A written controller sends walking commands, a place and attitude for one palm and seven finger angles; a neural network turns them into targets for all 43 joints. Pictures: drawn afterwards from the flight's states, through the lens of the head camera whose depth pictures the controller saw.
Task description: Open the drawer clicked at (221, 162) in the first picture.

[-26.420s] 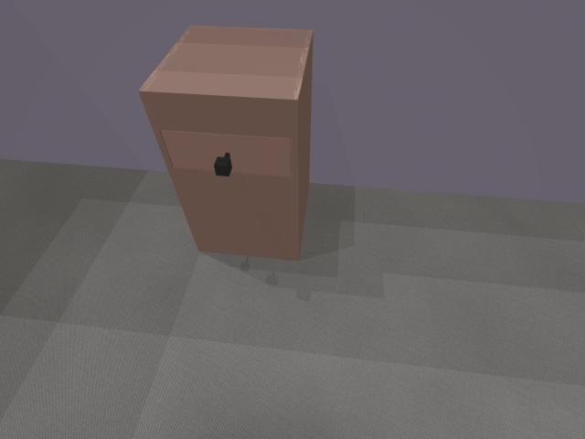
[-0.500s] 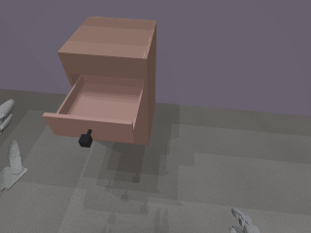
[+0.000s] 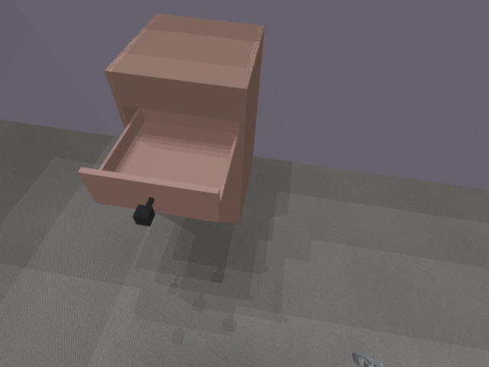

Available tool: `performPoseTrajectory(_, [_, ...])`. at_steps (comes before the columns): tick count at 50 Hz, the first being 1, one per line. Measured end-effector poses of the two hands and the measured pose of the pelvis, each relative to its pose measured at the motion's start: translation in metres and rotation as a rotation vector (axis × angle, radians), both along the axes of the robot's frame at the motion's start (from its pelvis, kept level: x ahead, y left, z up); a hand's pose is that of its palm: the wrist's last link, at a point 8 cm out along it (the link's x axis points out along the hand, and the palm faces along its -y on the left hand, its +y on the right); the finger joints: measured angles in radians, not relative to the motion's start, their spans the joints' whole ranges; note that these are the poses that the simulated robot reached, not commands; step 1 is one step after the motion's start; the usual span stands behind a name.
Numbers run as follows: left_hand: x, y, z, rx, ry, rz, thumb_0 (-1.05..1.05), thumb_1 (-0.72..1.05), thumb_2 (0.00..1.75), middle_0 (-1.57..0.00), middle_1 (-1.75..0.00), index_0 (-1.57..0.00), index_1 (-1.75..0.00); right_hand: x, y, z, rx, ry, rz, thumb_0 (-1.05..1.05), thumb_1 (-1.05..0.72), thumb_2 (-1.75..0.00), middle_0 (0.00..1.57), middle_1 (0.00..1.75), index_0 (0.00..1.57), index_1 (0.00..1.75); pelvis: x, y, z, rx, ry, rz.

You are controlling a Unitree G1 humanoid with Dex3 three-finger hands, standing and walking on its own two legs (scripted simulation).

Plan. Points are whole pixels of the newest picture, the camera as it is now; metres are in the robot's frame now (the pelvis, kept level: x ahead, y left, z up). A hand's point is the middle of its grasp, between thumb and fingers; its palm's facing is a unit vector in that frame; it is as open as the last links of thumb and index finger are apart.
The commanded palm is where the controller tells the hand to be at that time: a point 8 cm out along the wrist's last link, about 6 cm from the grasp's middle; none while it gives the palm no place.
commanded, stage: let the arm hang, fingers relaxed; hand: left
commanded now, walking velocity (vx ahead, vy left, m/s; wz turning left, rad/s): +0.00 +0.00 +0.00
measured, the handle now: (146, 209) +0.53 +0.28 -0.22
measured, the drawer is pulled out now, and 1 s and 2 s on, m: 0.30 0.30 0.30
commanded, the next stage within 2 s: look to check the result in 0.82 s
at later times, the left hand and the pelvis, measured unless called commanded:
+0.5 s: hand out of the picture -0.04 +0.17 -0.17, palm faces +0.03 -0.98 -0.21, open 7.4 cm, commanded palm none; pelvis -0.01 +0.00 +0.01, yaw +0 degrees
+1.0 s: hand out of the picture -0.02 +0.15 -0.17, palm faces +0.04 -0.98 -0.19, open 7.4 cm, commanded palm none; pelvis -0.01 -0.01 +0.01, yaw +0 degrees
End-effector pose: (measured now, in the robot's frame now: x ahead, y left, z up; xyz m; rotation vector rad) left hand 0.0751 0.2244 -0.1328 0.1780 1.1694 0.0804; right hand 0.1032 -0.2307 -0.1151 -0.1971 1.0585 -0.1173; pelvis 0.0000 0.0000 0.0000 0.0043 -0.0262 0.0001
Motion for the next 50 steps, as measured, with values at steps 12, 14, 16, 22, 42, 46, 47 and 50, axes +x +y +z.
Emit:
performPoseTrajectory(12, [-0.134,0.013,-0.001,0.039,0.373,0.136,0.0,0.94,0.89,-0.2,-0.3,-0.2,-0.3,-0.11,0.004,-0.019,0.003,0.384,-0.06,0.0,-0.91,-0.9,0.2,0.3,0.2,0.3,-0.005,0.0,0.008,-0.013,-0.002,0.012])
performPoseTrajectory(14, [-0.141,0.013,0.001,0.045,0.392,0.138,0.0,0.93,0.89,-0.2,-0.3,-0.2,-0.3,-0.122,0.007,-0.021,0.013,0.408,-0.072,0.0,-0.91,-0.9,0.2,0.3,0.2,0.3,-0.006,0.001,0.008,-0.012,-0.005,0.011])
performPoseTrajectory(16, [-0.143,0.012,0.002,0.048,0.398,0.138,0.0,0.92,0.89,-0.2,-0.3,-0.2,-0.3,-0.13,0.011,-0.023,0.025,0.424,-0.08,0.0,-0.91,-0.9,0.2,0.3,0.2,0.3,-0.007,0.002,0.008,-0.01,-0.007,0.01])
performPoseTrajectory(22, [-0.128,0.004,0.001,0.039,0.349,0.127,0.0,0.91,0.89,-0.2,-0.3,-0.2,-0.3,-0.144,0.024,-0.028,0.066,0.436,-0.097,0.0,-0.91,-0.9,0.2,0.3,0.2,0.3,-0.01,0.002,0.008,-0.005,-0.012,0.007])
performPoseTrajectory(42, [-0.088,-0.015,-0.003,0.016,0.223,0.107,0.0,0.91,0.89,-0.2,-0.3,-0.2,-0.3,-0.144,0.023,-0.029,0.091,0.393,-0.127,0.0,-0.91,-0.9,0.2,0.3,0.2,0.3,-0.01,-0.008,0.008,-0.002,-0.013,0.003])
performPoseTrajectory(46, [-0.095,-0.018,-0.003,0.013,0.245,0.113,0.0,0.91,0.89,-0.2,-0.3,-0.2,-0.3,-0.144,0.018,-0.028,0.079,0.4,-0.127,0.0,-0.91,-0.9,0.2,0.3,0.2,0.3,-0.009,-0.01,0.008,-0.001,-0.011,0.002])
performPoseTrajectory(47, [-0.096,-0.019,-0.004,0.012,0.251,0.115,0.0,0.91,0.89,-0.2,-0.3,-0.2,-0.3,-0.143,0.017,-0.028,0.077,0.401,-0.127,0.0,-0.91,-0.9,0.2,0.3,0.2,0.3,-0.009,-0.01,0.008,-0.001,-0.011,0.002])
performPoseTrajectory(50, [-0.1,-0.021,-0.003,0.009,0.266,0.119,0.0,0.91,0.89,-0.2,-0.3,-0.2,-0.3,-0.142,0.013,-0.028,0.071,0.405,-0.125,0.0,-0.91,-0.9,0.2,0.3,0.2,0.3,-0.008,-0.011,0.008,-0.001,-0.01,0.002])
